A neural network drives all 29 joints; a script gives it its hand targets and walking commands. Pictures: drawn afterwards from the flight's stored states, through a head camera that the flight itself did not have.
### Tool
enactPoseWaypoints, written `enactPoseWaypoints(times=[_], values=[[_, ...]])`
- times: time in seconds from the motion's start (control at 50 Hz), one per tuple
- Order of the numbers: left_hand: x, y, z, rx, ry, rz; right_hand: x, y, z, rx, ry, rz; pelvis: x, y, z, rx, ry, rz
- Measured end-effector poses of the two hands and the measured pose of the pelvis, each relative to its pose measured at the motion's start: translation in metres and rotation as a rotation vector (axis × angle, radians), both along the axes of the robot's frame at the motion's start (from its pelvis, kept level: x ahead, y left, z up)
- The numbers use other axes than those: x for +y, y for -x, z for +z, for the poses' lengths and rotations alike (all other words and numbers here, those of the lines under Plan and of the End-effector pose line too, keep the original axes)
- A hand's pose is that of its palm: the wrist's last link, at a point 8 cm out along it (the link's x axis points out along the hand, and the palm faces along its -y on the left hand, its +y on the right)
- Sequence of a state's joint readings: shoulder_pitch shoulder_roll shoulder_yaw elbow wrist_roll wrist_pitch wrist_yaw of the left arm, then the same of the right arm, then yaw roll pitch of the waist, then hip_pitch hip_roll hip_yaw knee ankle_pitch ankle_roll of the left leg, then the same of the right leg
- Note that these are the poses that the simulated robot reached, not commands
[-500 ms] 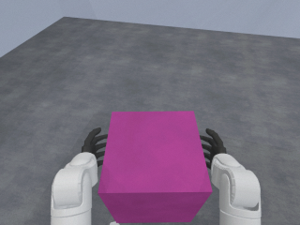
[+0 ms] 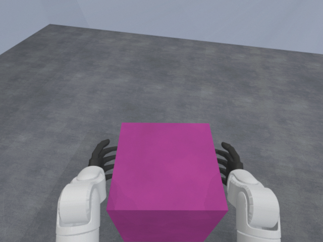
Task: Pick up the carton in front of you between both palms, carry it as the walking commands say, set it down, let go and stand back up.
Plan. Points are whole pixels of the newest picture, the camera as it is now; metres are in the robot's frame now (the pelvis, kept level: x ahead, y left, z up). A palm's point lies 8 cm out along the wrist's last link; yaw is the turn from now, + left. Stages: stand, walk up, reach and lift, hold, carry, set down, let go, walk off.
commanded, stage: carry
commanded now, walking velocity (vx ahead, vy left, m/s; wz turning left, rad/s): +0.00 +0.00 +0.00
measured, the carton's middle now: (164, 185) +0.27 +0.00 +0.00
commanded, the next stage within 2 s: hold in 1.80 s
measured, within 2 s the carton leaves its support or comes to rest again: neither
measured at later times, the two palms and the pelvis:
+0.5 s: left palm (105, 149) +0.32 +0.14 +0.08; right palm (228, 149) +0.33 -0.16 +0.08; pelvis +0.06 -0.01 +0.00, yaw +1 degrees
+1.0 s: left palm (106, 172) +0.28 +0.14 +0.04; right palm (227, 171) +0.29 -0.16 +0.04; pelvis +0.02 -0.01 +0.00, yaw +1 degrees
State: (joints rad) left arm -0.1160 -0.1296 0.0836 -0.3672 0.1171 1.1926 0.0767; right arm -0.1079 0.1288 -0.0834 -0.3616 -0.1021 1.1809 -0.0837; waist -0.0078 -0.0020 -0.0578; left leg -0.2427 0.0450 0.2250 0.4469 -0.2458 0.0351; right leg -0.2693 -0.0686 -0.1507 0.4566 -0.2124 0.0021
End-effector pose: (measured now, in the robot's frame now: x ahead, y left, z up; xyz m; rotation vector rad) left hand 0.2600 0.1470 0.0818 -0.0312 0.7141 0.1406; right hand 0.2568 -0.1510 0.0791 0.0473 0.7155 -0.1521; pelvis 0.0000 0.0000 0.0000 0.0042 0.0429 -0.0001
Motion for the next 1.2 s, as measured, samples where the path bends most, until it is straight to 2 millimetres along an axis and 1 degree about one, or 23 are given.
enactPoseWaypoints(times=[0.08, 0.12, 0.18, 0.26, 0.34, 0.48, 0.62, 0.74, 0.88, 0.98, 1.1, 1.2], values=[[-0.004, -0.029, 0.017, -0.051, -0.005, 0.005, -0.004, -0.03, 0.015, -0.051, -0.012, -0.001, -0.004, -0.027, -0.002, 0.011, 0.005, 0.007], [-0.005, -0.039, 0.019, -0.052, -0.002, 0.01, -0.005, -0.042, 0.017, -0.052, -0.012, 0.001, -0.006, -0.037, -0.002, 0.017, 0.004, 0.008], [-0.005, -0.049, 0.014, -0.022, 0.003, 0.018, -0.005, -0.054, 0.014, -0.022, -0.007, 0.009, -0.009, -0.049, -0.002, 0.022, 0.003, 0.01], [-0.005, -0.056, 0.006, 0.019, 0.008, 0.026, -0.005, -0.063, 0.008, 0.019, 0.0, 0.017, -0.01, -0.059, -0.001, 0.023, 0.004, 0.012], [-0.004, -0.061, 0.004, 0.021, 0.011, 0.032, -0.004, -0.069, 0.007, 0.021, 0.003, 0.021, -0.011, -0.062, -0.001, 0.027, 0.004, 0.013], [-0.005, -0.063, 0.0, 0.018, 0.007, 0.028, -0.006, -0.071, 0.002, 0.019, 0.007, 0.023, -0.012, -0.064, -0.002, 0.031, 0.003, 0.013], [-0.007, -0.056, -0.015, 0.029, -0.009, 0.013, -0.007, -0.062, -0.013, 0.03, 0.022, 0.028, -0.012, -0.059, -0.006, 0.024, 0.003, 0.014], [-0.007, -0.042, -0.028, 0.029, -0.024, 0.005, -0.007, -0.049, -0.027, 0.029, 0.037, 0.037, -0.013, -0.046, -0.008, 0.009, 0.003, 0.015], [-0.007, -0.028, -0.036, 0.015, -0.046, -0.006, -0.007, -0.036, -0.034, 0.015, 0.057, 0.056, -0.014, -0.031, -0.006, -0.008, 0.003, 0.016], [-0.007, -0.025, -0.043, 0.005, -0.065, -0.018, -0.007, -0.033, -0.041, 0.006, 0.078, 0.072, -0.014, -0.02, -0.005, -0.015, 0.003, 0.017], [-0.007, -0.026, -0.052, -0.006, -0.075, -0.025, -0.006, -0.034, -0.049, -0.005, 0.089, 0.08, -0.014, -0.007, -0.004, -0.019, 0.003, 0.019], [-0.007, -0.025, -0.052, -0.036, -0.074, -0.021, -0.006, -0.033, -0.049, -0.036, 0.088, 0.076, -0.014, 0.001, -0.004, -0.017, 0.004, 0.02]])
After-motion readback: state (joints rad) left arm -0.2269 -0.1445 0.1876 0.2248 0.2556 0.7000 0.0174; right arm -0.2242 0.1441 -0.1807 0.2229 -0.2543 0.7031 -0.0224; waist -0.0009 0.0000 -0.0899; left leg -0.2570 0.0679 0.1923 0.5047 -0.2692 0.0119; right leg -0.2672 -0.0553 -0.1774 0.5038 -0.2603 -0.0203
